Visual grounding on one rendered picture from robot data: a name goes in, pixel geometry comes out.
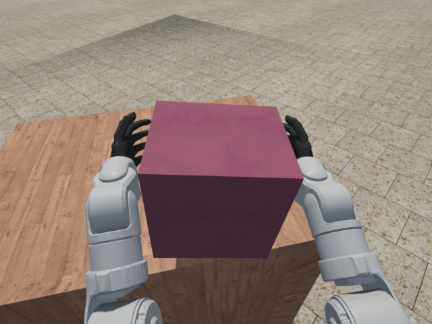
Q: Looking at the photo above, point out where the pedestal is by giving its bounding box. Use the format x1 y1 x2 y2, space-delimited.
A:
0 95 321 324

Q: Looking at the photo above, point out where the right robot forearm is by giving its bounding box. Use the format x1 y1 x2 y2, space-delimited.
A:
294 157 410 324

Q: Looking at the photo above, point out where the robot left hand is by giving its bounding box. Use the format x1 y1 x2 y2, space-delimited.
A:
110 112 151 167

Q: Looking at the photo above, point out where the left robot forearm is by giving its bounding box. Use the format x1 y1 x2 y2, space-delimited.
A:
84 156 149 324

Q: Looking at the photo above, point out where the left robot upper arm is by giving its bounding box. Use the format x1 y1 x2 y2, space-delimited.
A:
87 297 163 324

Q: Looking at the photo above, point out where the right robot upper arm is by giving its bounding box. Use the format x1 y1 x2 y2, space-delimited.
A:
325 288 408 324

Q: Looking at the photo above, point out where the carton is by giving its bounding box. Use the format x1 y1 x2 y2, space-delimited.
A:
138 101 304 259

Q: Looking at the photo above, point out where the robot right hand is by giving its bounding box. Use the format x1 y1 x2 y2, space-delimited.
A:
283 115 313 159

